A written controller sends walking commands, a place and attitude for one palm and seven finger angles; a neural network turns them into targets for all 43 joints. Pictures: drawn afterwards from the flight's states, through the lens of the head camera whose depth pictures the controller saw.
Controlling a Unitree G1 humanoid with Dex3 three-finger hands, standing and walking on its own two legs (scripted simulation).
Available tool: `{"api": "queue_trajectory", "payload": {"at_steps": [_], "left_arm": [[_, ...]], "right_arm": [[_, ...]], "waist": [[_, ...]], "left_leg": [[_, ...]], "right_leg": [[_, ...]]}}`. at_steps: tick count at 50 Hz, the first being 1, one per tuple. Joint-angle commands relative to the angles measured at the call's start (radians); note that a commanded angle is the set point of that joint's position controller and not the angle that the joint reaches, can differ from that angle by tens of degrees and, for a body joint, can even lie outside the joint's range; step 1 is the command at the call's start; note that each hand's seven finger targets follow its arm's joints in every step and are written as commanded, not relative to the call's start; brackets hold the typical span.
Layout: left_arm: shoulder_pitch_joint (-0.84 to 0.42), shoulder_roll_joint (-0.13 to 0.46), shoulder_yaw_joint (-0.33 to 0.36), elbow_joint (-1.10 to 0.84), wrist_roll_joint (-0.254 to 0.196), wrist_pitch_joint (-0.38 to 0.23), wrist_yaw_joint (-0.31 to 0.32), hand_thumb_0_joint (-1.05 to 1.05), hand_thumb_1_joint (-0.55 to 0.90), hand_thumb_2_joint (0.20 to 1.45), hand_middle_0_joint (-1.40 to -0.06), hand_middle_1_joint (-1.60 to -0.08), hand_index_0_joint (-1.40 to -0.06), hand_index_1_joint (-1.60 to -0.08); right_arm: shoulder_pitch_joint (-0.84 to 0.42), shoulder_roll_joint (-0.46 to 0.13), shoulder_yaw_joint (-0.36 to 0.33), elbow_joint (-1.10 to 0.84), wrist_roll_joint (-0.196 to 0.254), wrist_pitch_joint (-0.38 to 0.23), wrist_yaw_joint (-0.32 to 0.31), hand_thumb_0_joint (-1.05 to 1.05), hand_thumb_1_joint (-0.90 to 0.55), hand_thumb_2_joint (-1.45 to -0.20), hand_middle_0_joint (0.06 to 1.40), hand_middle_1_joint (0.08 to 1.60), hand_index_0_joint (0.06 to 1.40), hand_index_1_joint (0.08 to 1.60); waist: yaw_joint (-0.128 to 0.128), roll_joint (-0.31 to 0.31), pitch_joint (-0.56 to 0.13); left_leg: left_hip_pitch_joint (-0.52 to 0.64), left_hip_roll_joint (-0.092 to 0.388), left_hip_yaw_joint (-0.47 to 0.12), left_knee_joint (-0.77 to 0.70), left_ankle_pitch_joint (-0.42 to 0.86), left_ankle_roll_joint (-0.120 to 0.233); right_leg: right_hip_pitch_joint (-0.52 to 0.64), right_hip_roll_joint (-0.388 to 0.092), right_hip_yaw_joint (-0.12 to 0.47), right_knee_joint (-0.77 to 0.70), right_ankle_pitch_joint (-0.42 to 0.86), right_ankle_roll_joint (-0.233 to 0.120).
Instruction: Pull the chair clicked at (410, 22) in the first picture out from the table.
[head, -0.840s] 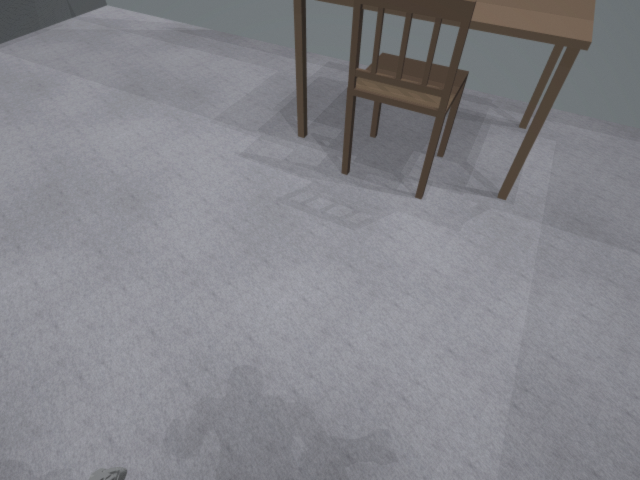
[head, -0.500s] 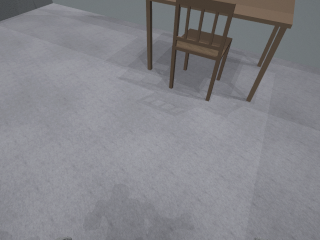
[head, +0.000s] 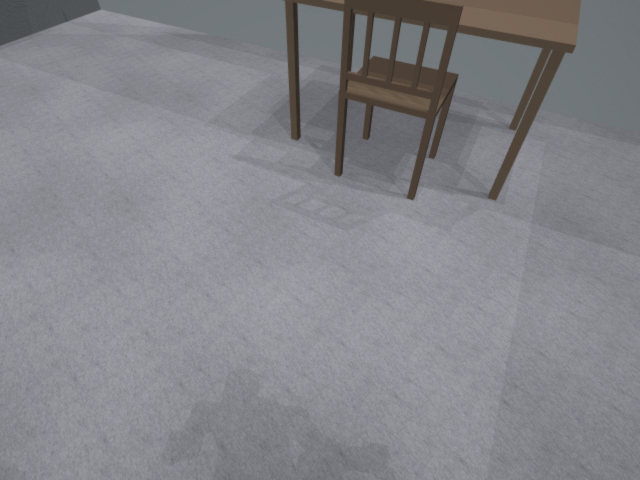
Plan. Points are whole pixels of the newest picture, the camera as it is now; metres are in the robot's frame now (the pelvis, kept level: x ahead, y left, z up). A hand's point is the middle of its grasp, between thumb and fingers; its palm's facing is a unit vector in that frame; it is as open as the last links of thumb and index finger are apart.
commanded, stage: look at it before walking up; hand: left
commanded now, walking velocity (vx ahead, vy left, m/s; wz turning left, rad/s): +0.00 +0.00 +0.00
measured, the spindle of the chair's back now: (393, 50) +1.59 -0.19 -0.11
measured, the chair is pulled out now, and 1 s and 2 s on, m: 0.00 0.00 0.00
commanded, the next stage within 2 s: walk to a spot facing it in 0.60 s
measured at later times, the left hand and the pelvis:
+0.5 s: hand out of the picture +0.06 +0.24 -0.16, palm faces -0.03 -0.94 -0.33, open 7.3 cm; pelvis +0.00 +0.00 +0.00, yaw +0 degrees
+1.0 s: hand out of the picture +0.04 +0.21 -0.19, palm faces +0.06 -0.98 -0.19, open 7.3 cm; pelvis +0.05 +0.02 -0.01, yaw +3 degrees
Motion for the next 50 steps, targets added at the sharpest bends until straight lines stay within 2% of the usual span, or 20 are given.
{"api": "queue_trajectory", "payload": {"at_steps": [1, 7, 13, 17, 23, 35, 36, 37, 38, 40, 42, 44, 45, 46, 47, 48, 49, 50], "left_arm": [[-0.044, 0.203, 0.039, -0.061, -0.001, -0.027, 0.009, 0.000, 0.900, 0.900, -0.200, -0.300, -0.200, -0.300], [-0.044, 0.201, 0.039, -0.060, 0.000, -0.028, 0.008, 0.000, 0.900, 0.900, -0.200, -0.300, -0.200, -0.300], [-0.038, 0.201, 0.038, -0.059, 0.000, -0.031, 0.008, 0.000, 0.900, 0.900, -0.200, -0.300, -0.200, -0.300], [-0.037, 0.200, 0.037, -0.055, 0.001, -0.028, 0.007, 0.000, 0.900, 0.900, -0.200, -0.300, -0.200, -0.300], [-0.029, 0.199, 0.038, -0.052, 0.000, -0.031, 0.007, 0.000, 0.900, 0.900, -0.200, -0.300, -0.200, -0.300], [-0.029, 0.198, 0.036, -0.046, 0.000, -0.030, 0.007, 0.000, 0.900, 0.900, -0.200, -0.300, -0.200, -0.300], [0.009, 0.119, 0.020, -0.027, -0.002, -0.021, 0.010, 0.000, 0.900, 0.900, -0.200, -0.300, -0.200, -0.300], [0.045, 0.074, 0.009, -0.015, 0.001, -0.009, 0.012, 0.000, 0.900, 0.900, -0.200, -0.300, -0.200, -0.300], [0.070, 0.071, 0.010, -0.012, 0.006, -0.003, 0.008, 0.000, 0.900, 0.900, -0.200, -0.300, -0.200, -0.300], [0.095, 0.082, 0.021, -0.018, 0.012, 0.003, -0.002, 0.000, 0.900, 0.900, -0.200, -0.300, -0.200, -0.300], [0.134, 0.091, 0.033, -0.026, 0.014, 0.001, -0.008, 0.000, 0.900, 0.900, -0.200, -0.300, -0.200, -0.300], [0.197, 0.109, 0.048, -0.027, 0.011, -0.009, -0.006, 0.000, 0.900, 0.900, -0.200, -0.300, -0.200, -0.300], [0.216, 0.113, 0.055, -0.026, 0.009, -0.017, -0.002, 0.000, 0.900, 0.900, -0.200, -0.300, -0.200, -0.300], [0.219, 0.106, 0.061, -0.029, 0.010, -0.026, 0.000, 0.000, 0.900, 0.900, -0.200, -0.300, -0.200, -0.300], [0.210, 0.098, 0.063, -0.033, 0.011, -0.031, 0.002, 0.000, 0.900, 0.900, -0.200, -0.300, -0.200, -0.300], [0.187, 0.081, 0.064, -0.040, 0.011, -0.031, 0.002, 0.000, 0.900, 0.900, -0.200, -0.300, -0.200, -0.300], [0.165, 0.047, 0.061, -0.047, 0.009, -0.029, 0.000, 0.000, 0.900, 0.900, -0.200, -0.300, -0.200, -0.300], [0.141, -0.008, 0.051, -0.067, 0.005, -0.027, -0.006, 0.000, 0.900, 0.900, -0.200, -0.300, -0.200, -0.300]], "right_arm": [[-0.057, -0.208, -0.041, -0.065, 0.004, -0.027, -0.017, 0.000, -0.900, -0.900, 0.200, 0.300, 0.200, 0.300], [-0.056, -0.205, -0.042, -0.064, 0.003, -0.025, -0.016, 0.000, -0.900, -0.900, 0.200, 0.300, 0.200, 0.300], [-0.055, -0.205, -0.042, -0.063, 0.005, -0.026, -0.016, 0.000, -0.900, -0.900, 0.200, 0.300, 0.200, 0.300], [-0.058, -0.201, -0.042, -0.059, 0.004, -0.024, -0.015, 0.000, -0.900, -0.900, 0.200, 0.300, 0.200, 0.300], [-0.052, -0.205, -0.042, -0.059, 0.006, -0.026, -0.016, 0.000, -0.900, -0.900, 0.200, 0.300, 0.200, 0.300], [-0.057, -0.205, -0.041, -0.054, 0.006, -0.026, -0.017, 0.000, -0.900, -0.900, 0.200, 0.300, 0.200, 0.300], [-0.022, -0.126, -0.020, -0.037, 0.002, -0.019, -0.014, 0.000, -0.900, -0.900, 0.200, 0.300, 0.200, 0.300], [0.012, -0.075, -0.009, -0.024, -0.002, -0.007, -0.010, 0.000, -0.900, -0.900, 0.200, 0.300, 0.200, 0.300], [0.032, -0.074, -0.010, -0.024, -0.005, -0.001, -0.007, 0.000, -0.900, -0.900, 0.200, 0.300, 0.200, 0.300], [0.044, -0.074, -0.017, -0.032, -0.012, 0.005, -0.004, 0.000, -0.900, -0.900, 0.200, 0.300, 0.200, 0.300], [0.055, -0.061, -0.019, -0.049, -0.013, 0.004, -0.003, 0.000, -0.900, -0.900, 0.200, 0.300, 0.200, 0.300], [0.074, -0.029, -0.021, -0.069, -0.010, -0.005, -0.004, 0.000, -0.900, -0.900, 0.200, 0.300, 0.200, 0.300], [0.073, -0.021, -0.024, -0.080, -0.010, -0.011, -0.003, 0.000, -0.900, -0.900, 0.200, 0.300, 0.200, 0.300], [0.082, -0.012, -0.027, -0.088, -0.008, -0.019, -0.002, 0.000, -0.900, -0.900, 0.200, 0.300, 0.200, 0.300], [0.102, -0.003, -0.029, -0.084, -0.006, -0.026, -0.001, 0.000, -0.900, -0.900, 0.200, 0.300, 0.200, 0.300], [0.151, 0.009, -0.032, -0.071, -0.003, -0.032, 0.000, 0.000, -0.900, -0.900, 0.200, 0.300, 0.200, 0.300], [0.241, 0.010, -0.033, -0.043, -0.002, -0.040, -0.003, 0.000, -0.900, -0.900, 0.200, 0.300, 0.200, 0.300], [0.357, -0.053, -0.053, -0.001, -0.012, -0.046, -0.007, 0.000, -0.900, -0.900, 0.200, 0.300, 0.200, 0.300]], "waist": [[0.001, -0.001, -0.045], [-0.001, -0.014, -0.037], [-0.001, -0.010, -0.056], [0.000, -0.003, -0.031], [-0.001, -0.009, -0.065], [0.000, 0.004, -0.052], [0.001, -0.002, -0.077], [0.002, -0.006, -0.066], [0.006, -0.007, -0.042], [0.013, -0.027, 0.055], [0.024, -0.071, 0.111], [0.034, -0.155, 0.080], [0.034, -0.173, 0.076], [0.025, -0.162, 0.070], [0.012, -0.130, 0.070], [-0.016, -0.091, 0.065], [-0.055, -0.028, 0.050], [-0.093, 0.202, 0.049]], "left_leg": [[-0.004, 0.115, -0.091, -0.070, 0.137, 0.036], [-0.001, 0.113, -0.090, -0.072, 0.113, 0.034], [0.014, 0.116, -0.091, -0.066, 0.145, 0.033], [0.000, 0.114, -0.090, -0.078, 0.103, 0.033], [0.021, 0.118, -0.090, -0.068, 0.149, 0.033], [0.022, 0.121, -0.088, -0.078, 0.154, 0.032], [0.021, 0.118, -0.078, -0.070, 0.123, 0.022], [0.005, 0.107, -0.069, -0.063, 0.018, 0.015], [-0.024, 0.098, -0.075, -0.055, -0.098, 0.020], [-0.128, 0.079, -0.081, -0.052, -0.293, 0.030], [-0.225, 0.045, -0.061, 0.032, -0.319, 0.032], [-0.283, 0.014, 0.010, 0.196, -0.219, 0.025], [-0.295, 0.023, 0.031, 0.252, -0.193, 0.023], [-0.297, 0.041, 0.035, 0.250, -0.196, 0.022], [-0.253, 0.052, 0.044, 0.208, -0.195, 0.023], [-0.150, 0.053, 0.054, 0.130, -0.161, 0.029], [0.002, 0.065, 0.024, 0.032, -0.103, 0.043], [0.141, 0.208, -0.214, -0.060, -0.067, 0.111]], "right_leg": [[0.000, -0.109, 0.099, -0.081, 0.134, -0.034], [-0.018, -0.111, 0.109, -0.099, 0.100, -0.035], [-0.008, -0.112, 0.107, -0.095, 0.143, -0.035], [-0.023, -0.109, 0.110, -0.108, 0.092, -0.033], [-0.002, -0.112, 0.106, -0.098, 0.149, -0.034], [0.000, -0.110, 0.102, -0.098, 0.158, -0.031], [0.019, -0.110, 0.091, -0.097, 0.112, -0.020], [0.005, -0.102, 0.089, -0.090, -0.027, -0.012], [-0.016, -0.095, 0.096, -0.093, -0.156, -0.016], [-0.069, -0.094, 0.120, -0.109, -0.331, -0.029], [-0.066, -0.120, 0.174, -0.134, -0.409, -0.059], [0.010, -0.207, 0.270, -0.192, -0.424, -0.112], [0.024, -0.254, 0.309, -0.209, -0.380, -0.141], [0.035, -0.275, 0.301, -0.191, -0.291, -0.161], [0.014, -0.273, 0.263, -0.156, -0.216, -0.164], [-0.047, -0.243, 0.190, -0.095, -0.160, -0.145], [-0.137, -0.165, 0.083, 0.023, -0.119, -0.102], [-0.304, -0.038, -0.059, 0.298, -0.134, -0.041]]}}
